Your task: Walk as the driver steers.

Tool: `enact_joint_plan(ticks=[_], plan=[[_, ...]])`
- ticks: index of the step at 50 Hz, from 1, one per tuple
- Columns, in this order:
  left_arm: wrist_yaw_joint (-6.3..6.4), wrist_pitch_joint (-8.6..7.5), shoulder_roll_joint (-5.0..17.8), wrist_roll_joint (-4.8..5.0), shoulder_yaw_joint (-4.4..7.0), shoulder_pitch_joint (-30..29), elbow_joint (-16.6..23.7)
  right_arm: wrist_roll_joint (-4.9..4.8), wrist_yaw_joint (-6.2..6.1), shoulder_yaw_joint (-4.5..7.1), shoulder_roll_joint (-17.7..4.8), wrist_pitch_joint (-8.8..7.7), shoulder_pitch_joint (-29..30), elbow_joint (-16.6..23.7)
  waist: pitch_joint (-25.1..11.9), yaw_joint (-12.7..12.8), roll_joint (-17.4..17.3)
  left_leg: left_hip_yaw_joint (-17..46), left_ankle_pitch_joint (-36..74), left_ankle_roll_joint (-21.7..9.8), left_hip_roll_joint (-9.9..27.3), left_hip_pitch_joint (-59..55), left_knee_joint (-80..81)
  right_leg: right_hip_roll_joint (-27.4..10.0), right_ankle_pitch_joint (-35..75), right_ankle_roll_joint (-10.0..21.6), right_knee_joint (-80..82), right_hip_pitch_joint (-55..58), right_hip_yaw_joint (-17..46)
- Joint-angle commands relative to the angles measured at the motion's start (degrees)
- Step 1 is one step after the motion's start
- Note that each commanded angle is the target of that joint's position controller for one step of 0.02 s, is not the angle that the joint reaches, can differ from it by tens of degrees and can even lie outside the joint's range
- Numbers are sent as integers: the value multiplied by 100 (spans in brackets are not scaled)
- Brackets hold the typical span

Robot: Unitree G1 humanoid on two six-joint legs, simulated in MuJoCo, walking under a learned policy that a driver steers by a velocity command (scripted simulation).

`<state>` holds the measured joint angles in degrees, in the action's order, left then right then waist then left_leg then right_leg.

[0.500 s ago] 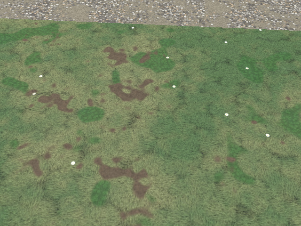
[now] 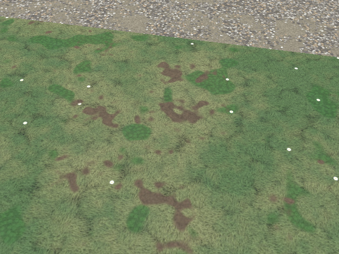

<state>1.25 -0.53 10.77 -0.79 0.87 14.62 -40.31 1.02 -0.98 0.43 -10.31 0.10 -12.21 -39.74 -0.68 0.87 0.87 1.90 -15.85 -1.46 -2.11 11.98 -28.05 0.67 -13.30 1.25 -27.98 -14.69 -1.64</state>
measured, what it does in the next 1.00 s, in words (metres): walks ahead: left foot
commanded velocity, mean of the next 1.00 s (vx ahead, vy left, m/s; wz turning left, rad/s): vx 0.29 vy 0.00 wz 0.02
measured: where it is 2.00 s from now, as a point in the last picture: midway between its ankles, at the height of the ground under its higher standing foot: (160, 234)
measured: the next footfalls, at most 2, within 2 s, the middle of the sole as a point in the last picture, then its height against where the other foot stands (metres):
left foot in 0.82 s outside the picture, level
right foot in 1.34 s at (185, 221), level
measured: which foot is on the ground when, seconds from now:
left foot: down 0.00-0.40, up 0.42-0.80, down 0.82-1.00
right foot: down 0.00-0.84, up 0.86-1.00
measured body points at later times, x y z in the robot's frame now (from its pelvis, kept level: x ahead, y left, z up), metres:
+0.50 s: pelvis +0.05 -0.01 +0.00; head +0.05 -0.02 +0.45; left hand +0.08 +0.25 -0.12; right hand +0.16 -0.26 -0.12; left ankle +0.01 +0.10 -0.69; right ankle +0.02 -0.09 -0.74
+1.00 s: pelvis +0.30 +0.06 +0.00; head +0.31 +0.07 +0.45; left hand +0.38 +0.31 -0.13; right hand +0.38 -0.20 -0.11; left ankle +0.32 +0.12 -0.74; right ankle +0.25 -0.08 -0.65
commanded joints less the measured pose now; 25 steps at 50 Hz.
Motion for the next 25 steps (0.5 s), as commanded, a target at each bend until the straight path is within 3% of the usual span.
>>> enact_joint_plan(ticks=[1,4,9,11,12,14,16,18,19,20,21,22,24,25], plan=[[-37,-95,538,-29,166,-184,345,-24,-67,108,-575,-184,268,421,68,-35,-656,794,596,-165,662,416,880,-325,556,72,399,389,489],[-33,-132,448,16,156,-33,161,-44,-65,138,-575,-224,25,287,-95,-60,-340,654,947,-178,606,66,702,-362,609,76,516,328,506],[-8,-89,386,14,174,-1,-6,-36,-64,140,-485,-226,24,218,61,-43,-201,651,602,-220,588,275,790,-361,461,50,574,357,525],[-27,-70,426,-10,215,115,-78,-17,-48,220,-640,-191,-187,126,23,-78,-334,754,-1101,-359,503,335,969,-114,-632,113,291,267,311],[-50,-54,472,-57,247,128,-60,11,-30,287,-797,-147,-300,102,192,-113,-529,1011,-2063,-514,613,420,1154,26,-1203,155,26,-56,177],[-114,-56,433,-122,258,-56,78,3,-2,377,-1014,-85,-555,67,618,-241,-883,1847,-3311,-922,1183,391,1715,175,-1369,196,-647,-854,-103],[-152,-155,354,-141,241,-46,145,-47,32,390,-997,-111,-470,59,778,-156,-900,2133,-3184,-1119,1472,541,1828,18,-964,296,-710,-790,-81],[-195,-246,320,-118,255,497,-2,-78,76,385,-929,-169,-59,142,572,212,-668,1625,-2717,-951,1178,1071,1456,22,-920,456,-135,291,7],[-185,-284,446,-117,305,1001,-142,-91,79,351,-788,-201,283,243,495,505,-346,1164,-2449,-746,843,1748,898,-147,-1143,583,296,1153,430],[-146,-305,930,-96,444,1481,-251,-78,98,263,-525,-237,667,466,533,720,655,306,-1818,-397,153,2625,-401,-877,-2568,884,1206,1694,1880],[-147,-298,1217,-54,548,1815,-303,33,110,263,-529,-288,806,615,622,805,1337,-425,-1277,-216,-164,3282,-1632,-1836,-3362,1279,2038,2026,3460],[-143,-300,1063,-69,499,1764,-300,120,130,334,-770,-320,785,594,757,678,811,-120,-1306,-246,45,3499,-2335,-2047,-3083,1465,2200,1875,3813],[-139,-376,949,-95,443,1294,-205,89,229,357,-768,-376,429,479,559,270,270,20,-776,-246,298,3271,-2807,-1810,-2297,1405,2124,1620,3145],[-124,-416,884,-76,402,1177,-227,69,274,359,-736,-377,363,447,444,179,204,-20,-519,-201,366,3155,-2827,-1637,-1854,1307,2169,1568,2749]])
Velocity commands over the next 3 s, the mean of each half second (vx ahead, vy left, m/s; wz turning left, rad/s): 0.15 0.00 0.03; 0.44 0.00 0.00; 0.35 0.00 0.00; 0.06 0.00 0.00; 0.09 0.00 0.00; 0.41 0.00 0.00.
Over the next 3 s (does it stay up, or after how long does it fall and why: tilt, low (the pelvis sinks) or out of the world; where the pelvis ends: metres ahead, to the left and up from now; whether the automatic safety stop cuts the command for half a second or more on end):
stays up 0.86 0.02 -0.01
